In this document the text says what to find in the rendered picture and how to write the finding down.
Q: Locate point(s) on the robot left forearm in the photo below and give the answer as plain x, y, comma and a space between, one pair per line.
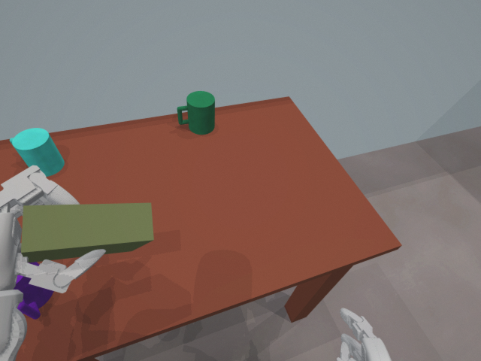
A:
13, 325

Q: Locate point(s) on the right robot hand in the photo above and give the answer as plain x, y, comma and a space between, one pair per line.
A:
371, 349

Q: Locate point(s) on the sponge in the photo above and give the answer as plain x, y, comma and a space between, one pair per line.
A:
68, 231

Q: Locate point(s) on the left robot hand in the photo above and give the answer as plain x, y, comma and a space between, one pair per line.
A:
31, 187

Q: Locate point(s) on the table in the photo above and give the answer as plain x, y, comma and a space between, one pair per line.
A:
255, 207

